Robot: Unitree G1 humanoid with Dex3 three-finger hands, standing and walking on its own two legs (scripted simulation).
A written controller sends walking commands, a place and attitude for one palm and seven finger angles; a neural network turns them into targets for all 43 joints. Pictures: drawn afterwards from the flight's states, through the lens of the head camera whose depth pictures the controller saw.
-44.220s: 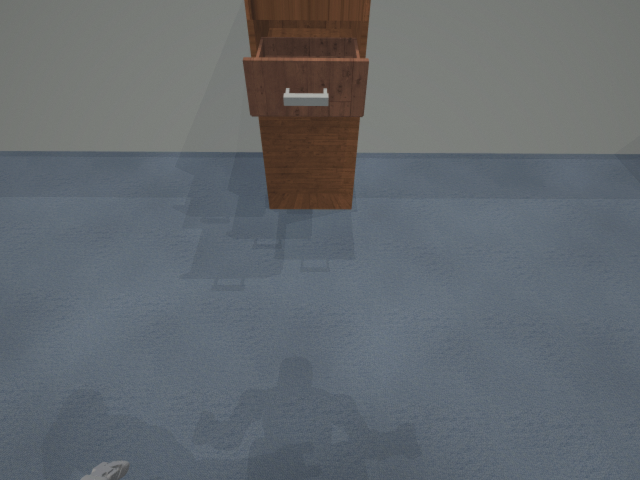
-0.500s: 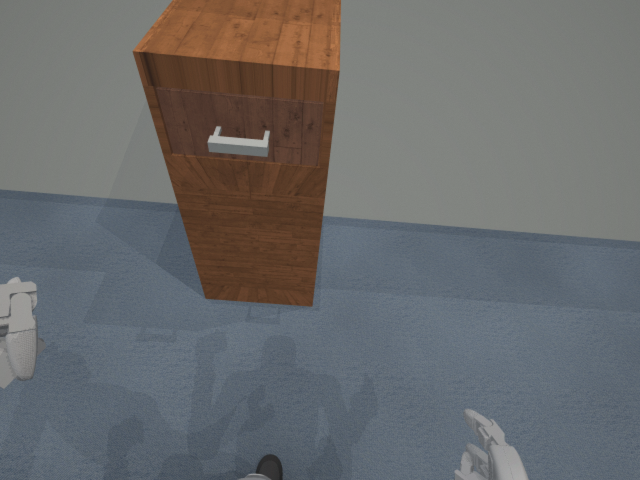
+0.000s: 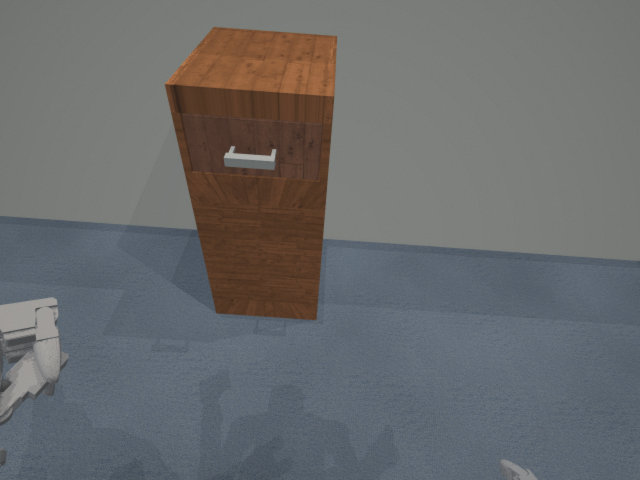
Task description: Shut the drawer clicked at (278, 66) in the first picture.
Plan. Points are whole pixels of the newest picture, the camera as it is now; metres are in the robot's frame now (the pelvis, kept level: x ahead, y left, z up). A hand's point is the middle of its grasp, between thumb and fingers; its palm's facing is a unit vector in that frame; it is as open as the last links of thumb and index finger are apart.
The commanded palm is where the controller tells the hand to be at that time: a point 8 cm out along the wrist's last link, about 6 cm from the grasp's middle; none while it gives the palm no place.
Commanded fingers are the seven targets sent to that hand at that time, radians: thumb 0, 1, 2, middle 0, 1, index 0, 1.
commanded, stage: stop stepping back and stand still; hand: left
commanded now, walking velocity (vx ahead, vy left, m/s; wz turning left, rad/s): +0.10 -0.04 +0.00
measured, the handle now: (251, 156) +0.84 +0.23 -0.04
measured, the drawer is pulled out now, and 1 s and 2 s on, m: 0.00 0.00 0.00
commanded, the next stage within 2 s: let the arm hang, fingers relaxed in 0.40 s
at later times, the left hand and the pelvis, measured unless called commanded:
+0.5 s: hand (36, 393) +0.15 +0.26 +0.15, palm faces +0.41 -0.80 -0.44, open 3.2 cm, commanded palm none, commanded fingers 0.00 0.90 0.90 -1.36 -1.56 -1.36 -1.56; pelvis -0.03 +0.01 -0.01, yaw +1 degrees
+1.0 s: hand out of the picture -0.07 +0.21 -0.17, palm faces +0.08 -0.96 -0.26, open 4.5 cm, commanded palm none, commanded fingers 0.00 0.90 0.90 -0.36 -0.47 -0.36 -0.47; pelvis -0.06 +0.01 +0.00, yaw +4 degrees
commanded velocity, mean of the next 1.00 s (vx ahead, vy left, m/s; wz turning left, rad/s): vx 0.03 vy -0.02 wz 0.00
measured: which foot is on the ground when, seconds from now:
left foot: up 0.00-0.02, down 0.04-1.00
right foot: down 0.00-1.00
